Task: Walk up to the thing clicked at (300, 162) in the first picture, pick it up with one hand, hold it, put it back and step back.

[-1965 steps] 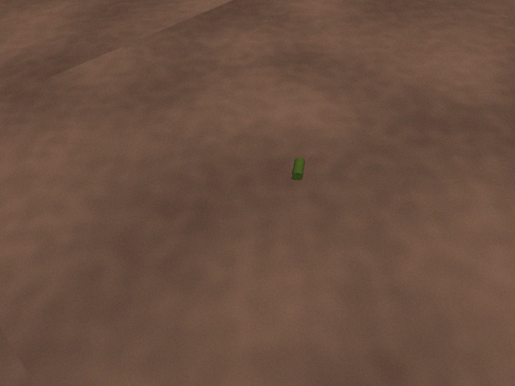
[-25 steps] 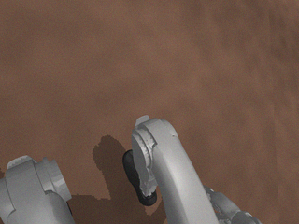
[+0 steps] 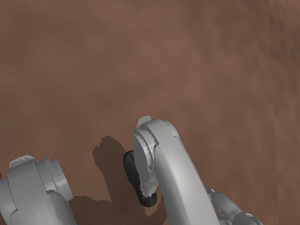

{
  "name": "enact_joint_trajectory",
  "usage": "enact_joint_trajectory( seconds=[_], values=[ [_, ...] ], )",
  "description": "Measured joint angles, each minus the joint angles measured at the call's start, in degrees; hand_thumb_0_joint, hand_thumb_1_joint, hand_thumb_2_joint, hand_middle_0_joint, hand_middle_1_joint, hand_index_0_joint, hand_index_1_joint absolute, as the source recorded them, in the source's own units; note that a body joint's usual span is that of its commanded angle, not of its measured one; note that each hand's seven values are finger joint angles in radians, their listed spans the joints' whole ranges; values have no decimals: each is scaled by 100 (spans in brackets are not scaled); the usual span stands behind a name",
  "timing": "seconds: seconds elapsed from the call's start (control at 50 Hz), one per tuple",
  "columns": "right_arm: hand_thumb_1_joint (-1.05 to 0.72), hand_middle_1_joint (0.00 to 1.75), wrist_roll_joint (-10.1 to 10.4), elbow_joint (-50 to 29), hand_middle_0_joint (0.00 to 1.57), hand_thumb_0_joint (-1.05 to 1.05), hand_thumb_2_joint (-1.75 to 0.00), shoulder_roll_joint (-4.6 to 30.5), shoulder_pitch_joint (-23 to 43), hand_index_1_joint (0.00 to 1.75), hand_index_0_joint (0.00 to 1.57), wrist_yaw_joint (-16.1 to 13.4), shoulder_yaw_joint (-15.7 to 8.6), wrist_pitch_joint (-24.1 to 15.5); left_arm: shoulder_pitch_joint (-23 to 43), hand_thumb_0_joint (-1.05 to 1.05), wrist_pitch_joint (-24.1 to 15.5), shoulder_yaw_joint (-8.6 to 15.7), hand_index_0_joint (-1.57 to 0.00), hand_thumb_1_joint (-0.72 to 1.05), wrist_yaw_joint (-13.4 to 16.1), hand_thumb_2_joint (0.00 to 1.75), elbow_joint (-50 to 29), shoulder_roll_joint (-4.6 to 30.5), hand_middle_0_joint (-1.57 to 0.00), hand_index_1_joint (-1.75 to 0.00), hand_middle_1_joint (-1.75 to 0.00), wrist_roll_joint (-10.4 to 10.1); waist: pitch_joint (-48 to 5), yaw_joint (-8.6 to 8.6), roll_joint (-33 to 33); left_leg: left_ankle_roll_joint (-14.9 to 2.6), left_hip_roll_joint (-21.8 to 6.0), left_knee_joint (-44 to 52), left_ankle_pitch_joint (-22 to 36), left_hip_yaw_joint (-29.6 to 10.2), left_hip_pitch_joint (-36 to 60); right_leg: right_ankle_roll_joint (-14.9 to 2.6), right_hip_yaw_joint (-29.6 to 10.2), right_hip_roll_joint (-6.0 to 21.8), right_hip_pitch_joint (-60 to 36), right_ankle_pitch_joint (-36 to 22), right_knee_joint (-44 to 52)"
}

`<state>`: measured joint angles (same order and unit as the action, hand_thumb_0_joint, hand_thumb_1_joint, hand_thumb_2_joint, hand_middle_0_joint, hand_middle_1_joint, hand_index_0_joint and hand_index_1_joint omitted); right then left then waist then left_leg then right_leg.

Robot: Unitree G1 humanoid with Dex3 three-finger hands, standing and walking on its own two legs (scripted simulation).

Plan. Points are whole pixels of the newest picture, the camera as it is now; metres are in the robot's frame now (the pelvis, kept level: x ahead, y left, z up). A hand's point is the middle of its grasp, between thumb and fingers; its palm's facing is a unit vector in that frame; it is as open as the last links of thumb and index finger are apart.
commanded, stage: withdraw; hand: left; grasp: from above
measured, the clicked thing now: out of the picture +0.46 +0.35 -0.28
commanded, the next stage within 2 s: home in 0.98 s
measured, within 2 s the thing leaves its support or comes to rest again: neither
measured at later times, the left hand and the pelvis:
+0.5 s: hand out of the picture +0.46 +0.39 -0.09, palm faces -0.33 -0.07 -0.94, open 13.8 cm; pelvis +0.00 +0.00 +0.03, yaw +4 degrees
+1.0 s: hand out of the picture +0.44 +0.36 -0.14, palm faces -0.36 -0.08 -0.93, open 13.7 cm; pelvis -0.01 -0.01 +0.02, yaw +6 degrees
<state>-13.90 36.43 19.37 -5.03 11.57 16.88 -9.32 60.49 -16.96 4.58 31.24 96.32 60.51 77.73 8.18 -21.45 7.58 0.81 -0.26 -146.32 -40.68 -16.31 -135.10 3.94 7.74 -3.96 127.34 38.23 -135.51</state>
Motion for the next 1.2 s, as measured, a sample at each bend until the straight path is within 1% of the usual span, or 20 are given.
enact_joint_trajectory(
  seconds=[0.1,0.2,0.28,0.34,0.38,0.42,0.46,0.52,0.6,0.64,0.68,0.72,0.76,0.84,0.94,1.0,1.06,1.1,1.16,1.2],
  values=[
    [-90,30,4,-23,20,0,-90,2,-26,30,20,9,-14,-16,1,0,-10,33,-20,-36,-7,87,-70,15,-19,-91,-91,44,16,7,20,15,1,-8,-9,3,6,-26,-2,4,7,3,-20],
    [-90,30,11,4,20,0,-90,-20,-98,30,20,43,-86,-30,-53,0,69,207,-18,-40,43,90,-447,-58,-17,-93,-94,54,-79,70,-6,49,3,14,-25,3,3,-8,-6,16,36,12,-22],
    [-91,30,73,58,20,0,-90,-61,-224,30,20,125,-286,-36,-177,0,354,402,-16,-42,85,92,-890,-280,-15,-94,-95,-103,-345,170,-174,74,9,84,-40,42,-46,-56,-26,52,106,39,2],
    [-91,30,194,90,20,0,-90,-100,-351,30,20,193,-516,29,-309,0,699,430,-15,-43,-41,93,-1349,-555,-14,-95,-95,-343,-659,299,-393,79,14,199,-41,128,-95,-102,-78,101,174,79,47],
    [-90,30,305,144,20,0,-90,-127,-380,30,20,224,-655,106,-333,0,953,315,-15,-44,-225,93,-1568,-737,-14,-95,-95,-541,-865,403,-546,59,4,311,-37,215,-90,-81,-141,127,185,106,108],
    [-90,30,417,186,20,0,-90,-155,-360,30,20,231,-785,209,-313,0,1182,157,-14,-44,-524,94,-1717,-890,-14,-95,-95,-760,-1011,508,-689,26,-16,450,-24,315,-32,-28,-216,145,144,120,199],
    [-91,30,524,188,20,0,-90,-187,-314,30,20,211,-901,329,-276,0,1363,-20,-13,-45,-905,94,-1826,-1003,-13,-95,-96,-972,-1086,592,-802,-11,-41,615,0,419,84,17,-292,159,52,116,317],
    [-91,30,673,137,20,0,-90,-205,-257,30,20,125,-1023,521,-197,0,1486,-296,-12,-47,-1594,96,-1895,-1143,-12,-97,-97,-1218,-1115,683,-932,-46,-53,885,66,555,293,4,-381,199,-130,89,513],
    [-91,30,804,-18,20,0,-90,-131,-264,30,20,-90,-1071,776,-248,0,1357,-476,-11,-48,-2411,97,-2082,-1303,-11,-98,-98,-1372,-1013,772,-1021,-62,-31,1194,195,652,536,-60,-429,260,-362,21,752],
    [-91,30,836,-76,20,0,-90,-73,-304,30,20,-211,-1064,876,-319,0,1150,-449,-12,-47,-2635,97,-2180,-1360,-12,-98,-97,-1401,-954,805,-1011,-57,-12,1299,265,671,598,-86,-435,286,-422,-23,830],
    [-91,30,840,-103,20,0,-90,-12,-336,30,20,-316,-1029,958,-383,0,876,-386,-13,-46,-2743,97,-2218,-1354,-13,-97,-97,-1361,-892,814,-956,-47,5,1349,328,665,615,-86,-426,300,-438,-72,867],
    [-91,30,817,-100,20,0,-90,35,-363,30,20,-398,-987,1020,-429,0,546,-283,-13,-45,-2732,96,-2192,-1286,-14,-96,-96,-1260,-840,799,-865,-31,22,1336,382,637,578,-77,-406,304,-404,-120,852],
    [-91,30,770,-63,20,0,-90,59,-379,30,20,-458,-948,1067,-449,0,218,-201,-14,-45,-2602,95,-2129,-1183,-14,-96,-95,-1115,-790,777,-738,-5,35,1264,418,598,514,-57,-384,297,-342,-160,785],
    [-90,30,635,65,20,0,-90,60,-389,30,20,-496,-902,1130,-384,0,-180,-164,-15,-44,-2036,95,-1895,-1037,-15,-95,-95,-667,-730,726,-512,54,79,1024,462,532,331,-95,-349,292,-177,-189,555],
    [-90,30,503,212,20,0,-89,-58,-326,30,20,-497,-917,1069,-174,0,-141,-150,-14,-45,-1210,95,-1538,-1029,-14,-95,-95,-231,-700,605,-424,44,134,772,505,516,90,-137,-350,298,14,-187,316],
    [-90,30,467,237,20,0,-89,-165,-317,30,20,-489,-920,972,-27,0,86,-31,-14,-44,-854,95,-1373,-1049,-14,-95,-95,-87,-764,506,-467,11,135,706,514,544,-52,-151,-377,291,143,-184,251],
    [-90,30,480,217,20,0,-89,-260,-340,30,20,-463,-897,881,152,0,381,112,-16,-42,-689,93,-1190,-1018,-16,-93,-93,-46,-863,411,-561,-26,111,690,492,583,-151,-145,-410,276,247,-170,235],
    [-90,30,516,201,20,0,-89,-304,-370,30,20,-446,-877,832,223,0,592,145,-17,-41,-700,91,-1122,-987,-17,-91,-91,-102,-930,377,-659,-51,92,702,459,606,-183,-130,-429,268,284,-147,251],
    [-90,30,592,178,20,0,-89,-355,-437,30,20,-421,-879,810,216,0,868,142,-19,-36,-913,90,-1185,-981,-19,-87,-87,-297,-1012,388,-816,-85,63,767,394,655,-161,-91,-467,264,275,-95,310],
    [-90,30,658,157,20,0,-89,-390,-503,30,20,-404,-910,829,132,0,1004,154,-20,-32,-1180,89,-1361,-1023,-21,-82,-82,-518,-1056,440,-899,-99,44,843,345,694,-90,-58,-498,268,221,-54,374]
  ],
)
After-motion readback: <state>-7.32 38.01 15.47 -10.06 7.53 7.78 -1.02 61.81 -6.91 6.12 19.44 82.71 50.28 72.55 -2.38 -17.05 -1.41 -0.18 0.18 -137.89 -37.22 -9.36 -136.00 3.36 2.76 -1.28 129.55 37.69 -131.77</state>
